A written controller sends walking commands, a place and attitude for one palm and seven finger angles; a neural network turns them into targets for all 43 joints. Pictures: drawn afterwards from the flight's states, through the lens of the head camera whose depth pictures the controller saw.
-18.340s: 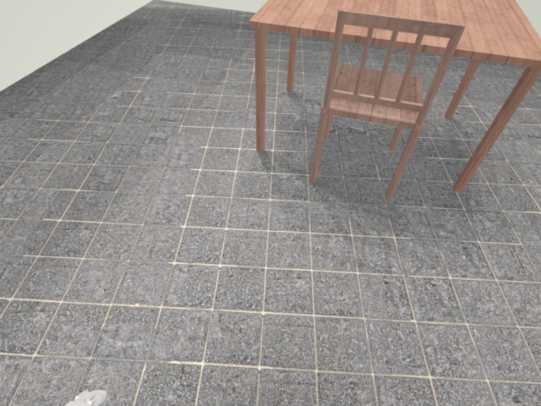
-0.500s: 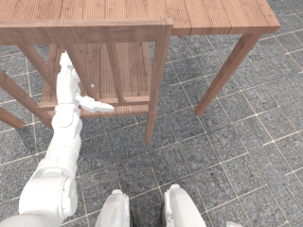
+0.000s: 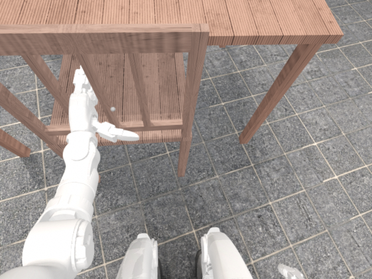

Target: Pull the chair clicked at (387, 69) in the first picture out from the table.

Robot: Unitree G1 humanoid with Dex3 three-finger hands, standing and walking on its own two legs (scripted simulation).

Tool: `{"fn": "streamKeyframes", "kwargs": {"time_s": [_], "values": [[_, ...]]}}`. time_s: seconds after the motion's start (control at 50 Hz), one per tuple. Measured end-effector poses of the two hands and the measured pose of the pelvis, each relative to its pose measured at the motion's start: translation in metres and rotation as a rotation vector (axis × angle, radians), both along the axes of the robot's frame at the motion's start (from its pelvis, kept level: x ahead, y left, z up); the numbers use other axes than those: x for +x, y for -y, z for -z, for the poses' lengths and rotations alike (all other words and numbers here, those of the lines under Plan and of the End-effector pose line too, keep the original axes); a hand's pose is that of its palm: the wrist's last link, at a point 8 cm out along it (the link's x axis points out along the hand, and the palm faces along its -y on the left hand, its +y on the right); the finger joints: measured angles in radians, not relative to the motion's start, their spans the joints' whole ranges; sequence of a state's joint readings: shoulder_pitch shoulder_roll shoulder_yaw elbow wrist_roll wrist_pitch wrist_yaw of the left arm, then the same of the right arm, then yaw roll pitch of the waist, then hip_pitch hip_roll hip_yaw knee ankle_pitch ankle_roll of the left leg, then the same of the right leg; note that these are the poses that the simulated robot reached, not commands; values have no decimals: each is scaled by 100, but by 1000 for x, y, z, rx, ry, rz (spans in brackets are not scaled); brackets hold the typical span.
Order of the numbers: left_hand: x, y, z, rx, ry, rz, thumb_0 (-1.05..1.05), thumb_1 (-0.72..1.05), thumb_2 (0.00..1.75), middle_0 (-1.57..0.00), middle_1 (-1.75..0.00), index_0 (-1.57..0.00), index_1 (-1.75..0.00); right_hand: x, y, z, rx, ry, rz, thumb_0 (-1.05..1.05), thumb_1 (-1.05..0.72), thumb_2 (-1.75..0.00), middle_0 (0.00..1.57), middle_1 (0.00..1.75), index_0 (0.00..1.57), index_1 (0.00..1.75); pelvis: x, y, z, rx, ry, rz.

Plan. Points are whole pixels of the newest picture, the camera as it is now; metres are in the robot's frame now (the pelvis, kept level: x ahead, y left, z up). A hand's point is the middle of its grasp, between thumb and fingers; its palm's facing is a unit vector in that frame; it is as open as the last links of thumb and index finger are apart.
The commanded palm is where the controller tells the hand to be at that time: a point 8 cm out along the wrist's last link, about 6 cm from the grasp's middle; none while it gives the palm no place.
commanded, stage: hook a spindle and tug to test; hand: left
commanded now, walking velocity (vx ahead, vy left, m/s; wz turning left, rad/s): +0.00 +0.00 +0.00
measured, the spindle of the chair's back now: (102, 96) +0.50 +0.17 +0.02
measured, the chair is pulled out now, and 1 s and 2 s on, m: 0.00 0.00 0.07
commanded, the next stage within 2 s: step backward, pulling the chair out in 1.42 s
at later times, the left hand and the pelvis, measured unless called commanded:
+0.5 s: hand (112, 106) +0.47 +0.14 +0.03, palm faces +0.07 -1.00 -0.03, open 11.6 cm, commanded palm +0.44 +0.18 +0.02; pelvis +0.00 +0.00 +0.00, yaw +0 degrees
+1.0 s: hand (111, 107) +0.47 +0.14 +0.03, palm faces +0.05 -1.00 -0.01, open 5.3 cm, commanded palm +0.42 +0.18 +0.02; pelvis +0.01 +0.01 +0.01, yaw -1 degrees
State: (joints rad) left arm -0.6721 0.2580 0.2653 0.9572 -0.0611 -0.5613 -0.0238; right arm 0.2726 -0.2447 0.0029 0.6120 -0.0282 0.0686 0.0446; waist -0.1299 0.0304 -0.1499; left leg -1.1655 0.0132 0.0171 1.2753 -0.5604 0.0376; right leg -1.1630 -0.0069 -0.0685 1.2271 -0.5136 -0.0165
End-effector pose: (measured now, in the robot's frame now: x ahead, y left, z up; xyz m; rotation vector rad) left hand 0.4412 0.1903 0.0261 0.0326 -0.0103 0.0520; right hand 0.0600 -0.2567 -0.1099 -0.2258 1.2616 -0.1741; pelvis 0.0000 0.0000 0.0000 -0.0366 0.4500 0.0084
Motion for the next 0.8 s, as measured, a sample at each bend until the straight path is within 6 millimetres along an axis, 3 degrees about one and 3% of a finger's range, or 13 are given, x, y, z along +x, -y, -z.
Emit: {"fn": "streamKeyframes", "kwargs": {"time_s": [0.14,0.36,0.58,0.8], "values": [[2,4,-1,-1,10,6,-1,-50,30,-13,-29,-13,-29,-1,3,2,-4,-5,-4,0,-91,-90,20,30,20,30,-1,2,1,0,-3,-4],[5,1,0,-6,1,-13,-1,-42,33,-30,-82,-28,-82,-10,1,4,6,-28,10,0,-91,-90,20,30,20,30,-1,2,2,1,-9,0],[5,-3,-1,-9,0,-13,-1,5,53,-45,-132,-41,-132,-9,-3,0,10,-35,14,0,-91,-90,20,30,20,30,4,-2,-1,-3,-8,1],[7,-3,0,-23,8,-6,1,63,78,-46,-140,-43,-141,2,-7,-2,5,-27,13,0,-91,-90,20,30,20,30,8,-7,-2,-9,-13,2]]}}
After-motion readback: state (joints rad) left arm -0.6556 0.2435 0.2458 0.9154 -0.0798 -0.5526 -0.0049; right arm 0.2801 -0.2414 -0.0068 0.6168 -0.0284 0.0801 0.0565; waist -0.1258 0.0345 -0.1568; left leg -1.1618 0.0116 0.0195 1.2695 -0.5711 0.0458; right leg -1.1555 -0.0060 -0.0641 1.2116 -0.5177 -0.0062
